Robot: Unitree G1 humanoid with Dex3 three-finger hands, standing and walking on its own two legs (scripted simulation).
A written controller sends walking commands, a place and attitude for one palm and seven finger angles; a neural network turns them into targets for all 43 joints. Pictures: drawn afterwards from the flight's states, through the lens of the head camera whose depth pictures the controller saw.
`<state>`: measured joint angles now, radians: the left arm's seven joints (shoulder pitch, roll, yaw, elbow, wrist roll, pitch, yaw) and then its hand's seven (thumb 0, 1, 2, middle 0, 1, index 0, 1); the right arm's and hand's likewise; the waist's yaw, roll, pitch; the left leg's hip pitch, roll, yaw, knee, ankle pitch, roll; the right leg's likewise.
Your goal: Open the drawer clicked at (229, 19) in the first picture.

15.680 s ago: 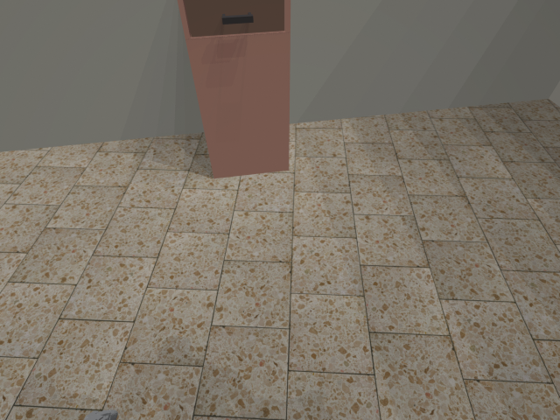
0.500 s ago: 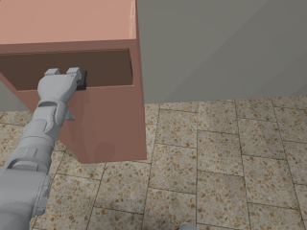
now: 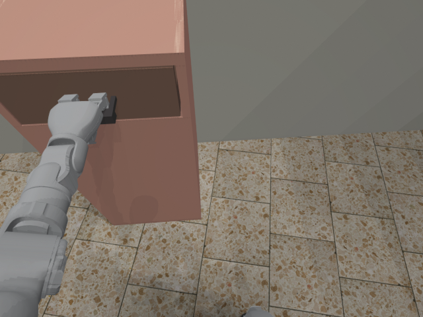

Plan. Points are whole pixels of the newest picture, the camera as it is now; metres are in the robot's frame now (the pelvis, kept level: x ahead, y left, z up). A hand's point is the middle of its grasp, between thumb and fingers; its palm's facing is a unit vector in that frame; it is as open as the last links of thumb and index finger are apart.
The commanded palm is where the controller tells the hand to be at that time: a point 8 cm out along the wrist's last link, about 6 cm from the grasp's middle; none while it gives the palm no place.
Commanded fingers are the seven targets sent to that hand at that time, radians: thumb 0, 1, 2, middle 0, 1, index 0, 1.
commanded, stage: pull the drawer open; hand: left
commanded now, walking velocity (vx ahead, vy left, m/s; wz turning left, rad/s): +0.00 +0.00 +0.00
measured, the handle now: (87, 109) +0.52 +0.25 +0.07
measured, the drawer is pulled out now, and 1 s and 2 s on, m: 0.00 0.10 0.23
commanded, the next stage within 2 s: none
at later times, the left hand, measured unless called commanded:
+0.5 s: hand (85, 152) +0.42 +0.24 +0.04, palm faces +0.00 -0.03 -1.00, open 5.7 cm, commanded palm +0.38 +0.25 +0.10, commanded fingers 0.00 0.90 0.90 -0.40 -1.35 -0.40 -1.35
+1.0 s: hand (79, 181) +0.36 +0.24 +0.05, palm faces -0.01 -0.03 -1.00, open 5.6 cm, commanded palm +0.32 +0.24 +0.10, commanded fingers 0.00 0.90 0.90 -0.40 -1.35 -0.40 -1.35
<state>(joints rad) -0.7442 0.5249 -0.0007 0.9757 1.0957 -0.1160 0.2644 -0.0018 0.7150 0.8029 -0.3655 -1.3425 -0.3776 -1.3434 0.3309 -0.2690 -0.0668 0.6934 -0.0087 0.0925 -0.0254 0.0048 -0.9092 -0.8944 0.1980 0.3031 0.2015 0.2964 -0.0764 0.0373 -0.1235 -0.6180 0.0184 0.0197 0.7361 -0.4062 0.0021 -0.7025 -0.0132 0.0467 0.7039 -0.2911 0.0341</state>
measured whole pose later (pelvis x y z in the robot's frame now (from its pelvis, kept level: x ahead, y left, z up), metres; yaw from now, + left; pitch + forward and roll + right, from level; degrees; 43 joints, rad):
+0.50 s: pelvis +0.01 +0.01 +0.01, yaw -1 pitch +14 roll -1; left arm -0.44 0.47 0.00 0.64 1.05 -0.05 0.26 0.01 0.74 0.81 -0.31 -1.35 -0.36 -1.35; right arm 0.29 -0.26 -0.07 0.65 0.01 0.10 -0.01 0.01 -0.91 -0.89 0.20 0.30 0.20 0.30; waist -0.04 0.05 -0.13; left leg -0.51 0.02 0.04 0.68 -0.41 0.01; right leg -0.61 -0.01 0.06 0.65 -0.29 0.04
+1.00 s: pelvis +0.01 -0.01 +0.01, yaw +0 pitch +9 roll +0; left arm -0.25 0.43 -0.04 0.45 1.04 -0.04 0.24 0.01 0.73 0.80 -0.32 -1.35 -0.38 -1.35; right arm 0.20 -0.25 -0.05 0.63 0.00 0.08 -0.03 0.01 -0.91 -0.89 0.20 0.30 0.20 0.30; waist 0.01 0.06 -0.09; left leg -0.42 0.02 0.01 0.65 -0.39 -0.01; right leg -0.51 -0.02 0.04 0.65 -0.30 0.02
